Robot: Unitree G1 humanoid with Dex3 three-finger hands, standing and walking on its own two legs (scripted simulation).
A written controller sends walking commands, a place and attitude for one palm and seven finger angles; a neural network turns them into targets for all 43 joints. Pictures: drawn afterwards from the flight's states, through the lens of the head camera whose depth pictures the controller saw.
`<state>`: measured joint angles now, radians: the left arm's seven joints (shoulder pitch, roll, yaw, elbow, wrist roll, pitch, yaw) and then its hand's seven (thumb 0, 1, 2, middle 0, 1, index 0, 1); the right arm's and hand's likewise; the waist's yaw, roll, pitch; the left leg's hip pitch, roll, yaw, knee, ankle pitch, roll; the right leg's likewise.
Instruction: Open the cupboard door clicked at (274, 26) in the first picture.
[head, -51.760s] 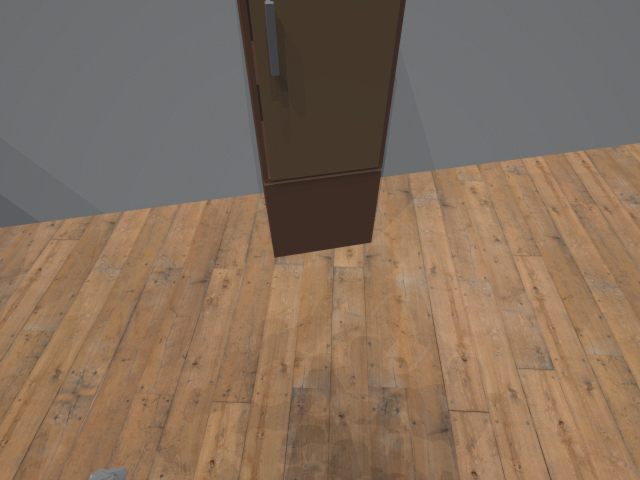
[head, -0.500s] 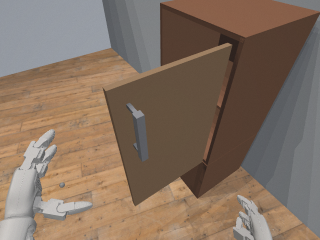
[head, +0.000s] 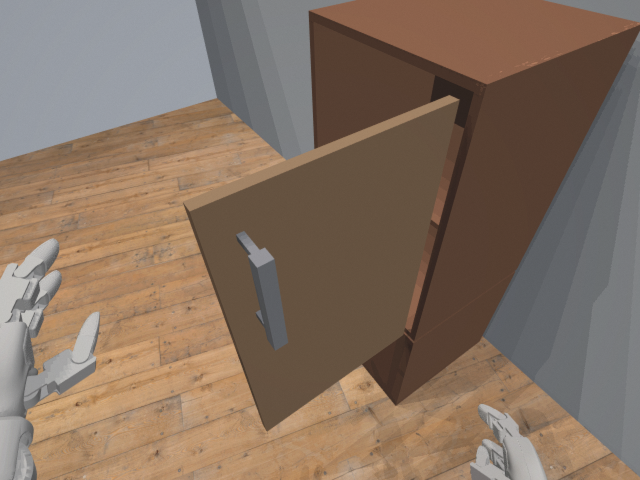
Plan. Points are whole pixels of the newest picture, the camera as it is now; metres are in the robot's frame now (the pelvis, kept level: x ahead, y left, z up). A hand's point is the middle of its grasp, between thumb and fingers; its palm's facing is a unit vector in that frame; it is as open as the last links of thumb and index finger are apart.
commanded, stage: draw the hand back to the body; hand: left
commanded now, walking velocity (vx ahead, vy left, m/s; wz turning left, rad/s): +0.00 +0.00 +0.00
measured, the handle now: (262, 293) +0.30 +0.11 +0.11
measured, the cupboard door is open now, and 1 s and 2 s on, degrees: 91 91 91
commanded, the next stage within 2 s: step back with the hand held close in 0.38 s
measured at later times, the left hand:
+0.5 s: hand (79, 360) +0.18 +0.25 +0.15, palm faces +0.44 -0.81 -0.39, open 7.4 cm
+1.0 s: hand (35, 390) +0.14 +0.27 +0.15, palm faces +0.34 -0.80 -0.50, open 7.4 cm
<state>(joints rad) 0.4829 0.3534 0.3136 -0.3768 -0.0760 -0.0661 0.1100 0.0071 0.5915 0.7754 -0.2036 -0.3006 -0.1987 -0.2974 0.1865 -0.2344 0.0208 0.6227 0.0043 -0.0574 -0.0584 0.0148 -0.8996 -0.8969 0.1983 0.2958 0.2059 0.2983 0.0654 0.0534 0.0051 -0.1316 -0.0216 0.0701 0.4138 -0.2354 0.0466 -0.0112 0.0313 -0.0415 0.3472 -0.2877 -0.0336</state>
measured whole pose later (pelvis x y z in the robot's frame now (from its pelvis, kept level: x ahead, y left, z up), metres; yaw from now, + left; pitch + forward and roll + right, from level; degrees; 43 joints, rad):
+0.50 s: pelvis -0.01 -0.01 +0.00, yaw +0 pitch -4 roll +0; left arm 0.47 0.35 0.32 -0.36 -0.08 -0.08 0.11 0.02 0.89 0.90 -0.21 -0.30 -0.21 -0.30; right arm 0.19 -0.23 0.02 0.64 0.01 -0.05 -0.06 0.01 -0.90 -0.90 0.20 0.30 0.21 0.30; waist 0.06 0.06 0.01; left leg -0.13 -0.01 0.06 0.41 -0.22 0.03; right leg 0.00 0.05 -0.05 0.33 -0.27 -0.05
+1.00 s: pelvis -0.07 +0.02 -0.01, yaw -2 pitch +0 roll -2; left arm 0.56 0.44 0.40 -0.51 -0.06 -0.14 0.13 0.02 0.88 0.90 -0.22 -0.30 -0.21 -0.30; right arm 0.21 -0.24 -0.01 0.54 0.03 0.02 -0.08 0.01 -0.90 -0.90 0.20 0.30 0.20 0.30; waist 0.00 0.02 0.02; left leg -0.33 0.00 0.11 0.50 -0.18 0.08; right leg -0.24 0.04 -0.02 0.48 -0.23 -0.01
